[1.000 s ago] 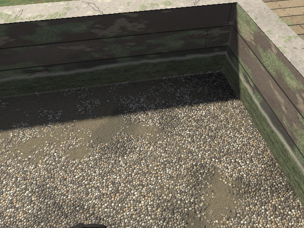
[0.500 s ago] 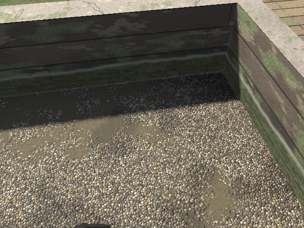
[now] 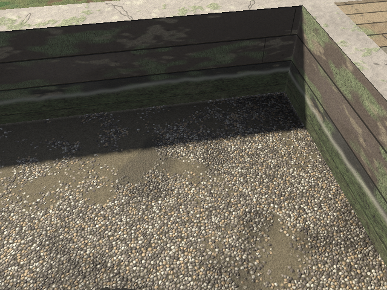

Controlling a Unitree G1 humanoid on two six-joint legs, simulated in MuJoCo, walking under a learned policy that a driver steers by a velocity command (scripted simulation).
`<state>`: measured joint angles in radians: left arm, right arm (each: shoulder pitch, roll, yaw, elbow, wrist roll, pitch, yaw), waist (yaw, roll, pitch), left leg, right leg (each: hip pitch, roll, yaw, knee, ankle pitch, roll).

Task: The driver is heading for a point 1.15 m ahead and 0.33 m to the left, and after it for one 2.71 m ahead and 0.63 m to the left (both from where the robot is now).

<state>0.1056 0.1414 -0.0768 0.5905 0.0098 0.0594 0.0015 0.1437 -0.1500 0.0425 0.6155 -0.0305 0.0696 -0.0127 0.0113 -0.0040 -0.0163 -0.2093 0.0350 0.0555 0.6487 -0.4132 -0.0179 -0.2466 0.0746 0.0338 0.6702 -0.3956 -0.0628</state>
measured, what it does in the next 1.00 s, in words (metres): stands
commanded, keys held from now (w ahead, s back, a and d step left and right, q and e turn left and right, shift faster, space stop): w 0.30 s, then no key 0.70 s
